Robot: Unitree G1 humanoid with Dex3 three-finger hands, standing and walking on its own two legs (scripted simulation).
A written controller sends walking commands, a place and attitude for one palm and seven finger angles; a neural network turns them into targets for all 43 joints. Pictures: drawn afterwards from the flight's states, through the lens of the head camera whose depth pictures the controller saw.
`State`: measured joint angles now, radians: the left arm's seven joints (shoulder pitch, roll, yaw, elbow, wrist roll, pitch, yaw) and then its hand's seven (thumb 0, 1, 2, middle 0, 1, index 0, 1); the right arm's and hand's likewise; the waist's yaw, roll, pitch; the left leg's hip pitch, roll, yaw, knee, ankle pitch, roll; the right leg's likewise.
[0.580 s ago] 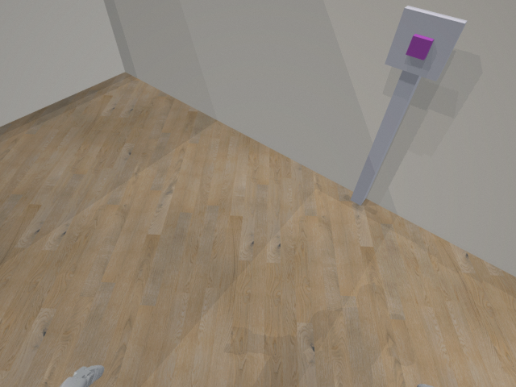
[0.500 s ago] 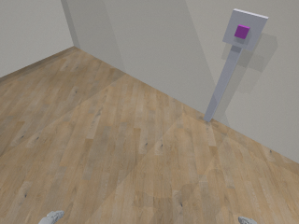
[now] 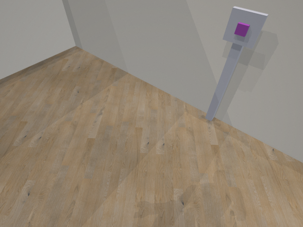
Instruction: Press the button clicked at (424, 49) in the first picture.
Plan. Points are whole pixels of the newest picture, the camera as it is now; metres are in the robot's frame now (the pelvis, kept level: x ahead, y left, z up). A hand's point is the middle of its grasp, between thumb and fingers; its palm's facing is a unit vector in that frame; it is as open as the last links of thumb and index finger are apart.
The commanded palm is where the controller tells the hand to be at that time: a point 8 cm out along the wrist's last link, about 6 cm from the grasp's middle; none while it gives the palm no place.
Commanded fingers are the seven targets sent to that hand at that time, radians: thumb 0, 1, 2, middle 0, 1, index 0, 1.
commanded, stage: stand and wait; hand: left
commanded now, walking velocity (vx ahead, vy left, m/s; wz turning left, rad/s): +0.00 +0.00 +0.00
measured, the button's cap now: (242, 29) +1.11 -0.44 +0.05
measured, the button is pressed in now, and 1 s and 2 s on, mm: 0 0 0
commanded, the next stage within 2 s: look at it before walking up in 0.42 s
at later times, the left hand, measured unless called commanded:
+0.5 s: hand out of the picture +0.07 +0.23 -0.15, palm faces -0.03 -0.94 -0.33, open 7.4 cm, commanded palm none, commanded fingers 0.00 0.90 0.90 -0.20 -0.30 -0.20 -0.30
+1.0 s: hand out of the picture +0.07 +0.23 -0.15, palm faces -0.03 -0.94 -0.34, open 7.4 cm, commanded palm none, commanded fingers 0.00 0.90 0.90 -0.20 -0.30 -0.20 -0.30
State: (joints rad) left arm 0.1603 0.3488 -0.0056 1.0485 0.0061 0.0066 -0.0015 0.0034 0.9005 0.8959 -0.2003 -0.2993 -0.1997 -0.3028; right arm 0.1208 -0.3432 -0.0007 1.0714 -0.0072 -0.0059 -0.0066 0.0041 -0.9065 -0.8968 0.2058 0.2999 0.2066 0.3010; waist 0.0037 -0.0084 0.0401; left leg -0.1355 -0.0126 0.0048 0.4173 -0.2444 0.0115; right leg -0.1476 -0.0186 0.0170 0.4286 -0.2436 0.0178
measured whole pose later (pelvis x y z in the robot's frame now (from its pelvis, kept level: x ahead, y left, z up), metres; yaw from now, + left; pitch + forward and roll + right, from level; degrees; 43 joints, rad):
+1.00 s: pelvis -0.01 -0.02 +0.00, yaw +0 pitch -2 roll +0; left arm 0.14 0.34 -0.01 1.08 0.01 -0.01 0.00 0.00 0.90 0.90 -0.20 -0.30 -0.20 -0.30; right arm 0.11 -0.34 0.00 1.12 0.00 -0.01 0.00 0.00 -0.91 -0.90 0.21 0.30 0.21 0.30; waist 0.00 0.00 0.03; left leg -0.12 0.02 0.00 0.36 -0.21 -0.02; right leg -0.14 0.01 0.01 0.38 -0.21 -0.01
